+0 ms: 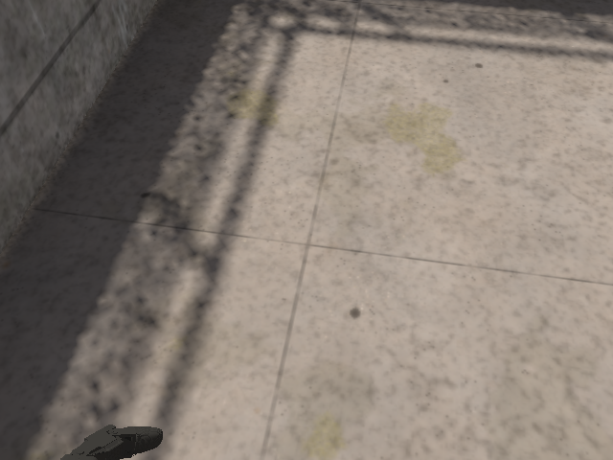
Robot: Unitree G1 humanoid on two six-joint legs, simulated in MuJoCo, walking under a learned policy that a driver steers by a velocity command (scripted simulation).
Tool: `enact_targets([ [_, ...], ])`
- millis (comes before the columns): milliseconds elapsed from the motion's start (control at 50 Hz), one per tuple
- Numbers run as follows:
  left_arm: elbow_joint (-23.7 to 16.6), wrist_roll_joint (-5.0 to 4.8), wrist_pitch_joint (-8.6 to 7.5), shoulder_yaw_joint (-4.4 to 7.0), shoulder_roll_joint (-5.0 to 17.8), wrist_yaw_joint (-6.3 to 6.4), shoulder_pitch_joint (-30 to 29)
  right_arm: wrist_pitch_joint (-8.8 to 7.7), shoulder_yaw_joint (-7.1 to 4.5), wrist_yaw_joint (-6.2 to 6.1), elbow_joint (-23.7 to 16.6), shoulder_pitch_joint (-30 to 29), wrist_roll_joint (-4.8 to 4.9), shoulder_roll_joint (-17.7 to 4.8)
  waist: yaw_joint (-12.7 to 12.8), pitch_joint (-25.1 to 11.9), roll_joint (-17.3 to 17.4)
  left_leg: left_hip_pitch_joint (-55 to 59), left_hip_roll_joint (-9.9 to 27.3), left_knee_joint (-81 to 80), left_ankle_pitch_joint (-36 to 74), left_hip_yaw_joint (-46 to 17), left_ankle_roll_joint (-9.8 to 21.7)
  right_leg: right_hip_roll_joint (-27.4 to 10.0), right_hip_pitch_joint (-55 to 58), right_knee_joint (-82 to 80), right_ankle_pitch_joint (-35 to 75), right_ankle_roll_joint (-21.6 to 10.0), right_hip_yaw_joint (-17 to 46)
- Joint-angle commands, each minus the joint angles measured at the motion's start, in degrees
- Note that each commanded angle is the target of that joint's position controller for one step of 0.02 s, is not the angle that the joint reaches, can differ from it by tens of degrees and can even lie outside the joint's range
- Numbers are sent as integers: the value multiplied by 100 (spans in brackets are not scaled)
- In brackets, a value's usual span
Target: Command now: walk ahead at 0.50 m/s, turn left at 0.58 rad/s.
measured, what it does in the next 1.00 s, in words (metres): walks ahead: left foot, then right foot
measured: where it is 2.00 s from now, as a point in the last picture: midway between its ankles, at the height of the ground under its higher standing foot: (319, 400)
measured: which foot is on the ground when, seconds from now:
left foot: up 0.00-0.42, down 0.44-0.92, up 0.94-1.00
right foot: down 0.00-0.44, up 0.46-0.90, down 0.92-1.00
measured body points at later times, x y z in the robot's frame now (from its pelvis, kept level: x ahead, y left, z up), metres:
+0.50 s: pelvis +0.22 +0.05 +0.00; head +0.26 +0.07 +0.45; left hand +0.16 +0.29 -0.14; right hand +0.46 -0.12 -0.09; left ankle +0.30 +0.14 -0.72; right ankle +0.11 -0.10 -0.67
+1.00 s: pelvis +0.25 +0.04 +0.01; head +0.26 +0.01 +0.46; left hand +0.35 +0.30 -0.10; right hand +0.34 -0.24 -0.12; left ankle +0.28 +0.15 -0.68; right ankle +0.24 -0.04 -0.72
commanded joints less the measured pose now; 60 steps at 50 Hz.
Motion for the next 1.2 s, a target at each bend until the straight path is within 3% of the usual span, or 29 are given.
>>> enact_targets([
  [20,-29,-48,-24,220,462,26,924,4,-106,103,-549,-231,-113,-487,508,-548,-329,-2153,720,852,631,72,-154,-1880,2254,-1883,-667,-709,2412],
  [60,157,-117,-108,231,477,2,1055,151,-82,212,-532,-169,-185,-349,364,-313,-632,-1890,859,642,708,134,-220,-1617,1698,-2118,26,-588,1618],
  [140,376,-171,-259,289,581,-71,1322,242,-48,313,-765,-720,-201,-231,342,-142,-601,-2378,1018,409,1200,134,-267,-1679,1638,-2481,582,-698,892],
  [220,596,-128,-241,330,662,-97,1614,220,-8,361,-991,-1443,-158,-178,480,44,-518,-2820,1081,-365,1997,238,-322,-1580,1899,-2574,922,-626,175],
  [320,879,-177,-173,326,784,-69,1921,83,156,414,-1200,-2207,-145,130,683,91,-637,-1712,809,-2322,2411,931,-229,-1393,1941,-2028,3187,-425,-616],
  [380,1046,-195,-57,365,968,-18,2028,22,119,324,-1149,-1965,-202,-18,596,-126,-831,-1163,557,-2906,1916,997,-32,-1487,2458,-1289,4035,-322,-597],
  [400,1084,-213,-9,379,1023,11,2019,-34,80,285,-1009,-1518,-247,-110,403,-331,-787,-669,435,-3302,1962,944,72,-1434,2529,-688,4143,-250,-636],
  [420,1106,-246,31,373,1011,26,2058,-120,32,234,-767,-883,-324,-232,129,-680,-468,222,390,-3863,2681,916,163,-1223,2311,248,3692,-104,-831],
  [440,965,-257,17,276,715,25,2309,-193,-16,165,-649,-274,-434,-546,-1,-1418,105,1780,1549,-3475,4874,-57,365,-1000,1270,1483,1482,41,-832],
  [460,865,-415,72,31,-55,-42,3096,-202,-43,82,-689,-213,-301,-851,321,-2554,1232,3449,3518,-2993,8058,-1966,1468,-215,-110,3288,-3195,225,-470],
  [480,1072,-360,234,200,507,20,2755,-124,-81,-23,-648,50,58,-709,-67,-2913,510,2931,3225,-3198,7842,-1722,1603,-142,16,3608,-2881,205,412],
  [500,963,-382,272,207,475,2,2301,-92,27,-81,-601,-429,79,-459,160,-2089,544,2230,2928,-3582,6957,-1116,1389,-268,-157,3543,-2601,193,574],
  [520,961,-302,275,181,397,6,1999,-82,151,-112,-611,-898,53,-108,334,-1286,414,1426,2647,-3956,6165,-740,1082,-411,-211,3127,-2253,212,535],
  [540,1021,-204,324,206,423,10,1943,-90,217,-143,-596,-1141,49,58,504,-852,427,855,2420,-4219,5855,-430,824,-486,9,2816,-1927,262,536],
  [560,1140,-115,418,229,421,-6,2172,-81,239,-175,-594,-1305,50,104,680,-731,498,314,2261,-4404,5695,-76,685,-453,466,2698,-1669,325,426],
  [620,1204,-131,563,283,322,-36,2311,-115,148,-175,-564,-1368,-22,-154,837,-818,379,-76,2185,-4547,5292,368,735,-284,748,2768,-1419,385,234],
  [740,848,-77,741,318,315,-85,1440,76,52,-231,-427,-1211,-87,-231,570,-406,643,-268,2271,-4939,1849,475,825,-433,343,1858,-1265,308,40],
  [820,636,-106,749,310,312,-141,1237,192,-36,-226,-362,-1120,-110,-416,467,-468,531,-115,2520,-4724,1584,449,867,-375,581,1252,-1561,167,-147],
  [880,593,-134,686,311,298,-179,1493,264,-106,-230,-335,-1255,-60,-592,658,-521,414,-285,2467,-4205,1631,733,544,-218,1333,60,-1146,-58,-320],
  [900,618,-126,634,337,412,-180,1629,299,-122,-225,-276,-1149,-74,-565,703,-434,127,-523,2305,-3788,1422,962,217,-223,1645,-667,-787,-160,-65],
  [920,567,-69,569,424,808,-138,1673,351,-83,-182,-283,-931,-95,-292,623,-296,-1004,-1017,1775,-2568,545,1513,-266,-1117,1764,-1799,-829,-355,1356],
  [940,393,-117,576,612,1598,-94,1604,367,-1,-230,-645,-1189,6,-33,660,175,-2058,-2347,593,-1738,-967,1605,-662,-2457,1649,-2159,516,-1085,3405],
  [960,543,-56,604,648,1469,7,1968,429,-23,-247,-672,-1614,-108,-216,921,206,-1311,-2235,743,-621,-906,805,-644,-2389,1393,-2059,893,-1473,3093],
  [980,530,-114,614,572,1202,55,1686,456,-39,-201,-627,-1510,-41,-199,648,150,-939,-2133,805,-333,-386,544,-637,-1976,1260,-1945,744,-1382,2525],
  [1000,474,-147,636,537,1061,40,1336,418,-64,-134,-546,-1381,-32,-275,458,68,-683,-2102,869,-442,158,448,-592,-1519,1302,-2053,-433,-1116,2180],
  [1040,337,-199,605,482,836,-14,1092,361,-140,1,-447,-1278,-209,-498,451,-141,-854,-2264,833,-332,684,540,-573,-1169,1720,-2322,-1669,-997,2154],
  [1100,430,-211,472,516,907,-81,1485,299,-120,101,-506,-1517,-170,-382,598,-127,-597,-2557,846,-671,937,496,-673,-1182,2212,-2447,-1776,-1057,2365],
  [1200,570,-170,308,586,1071,-80,1883,179,-67,97,-616,-1938,-117,-331,841,-65,-785,-2391,805,-1780,1007,454,-816,-1123,2331,-2365,-1631,-1183,2535],
])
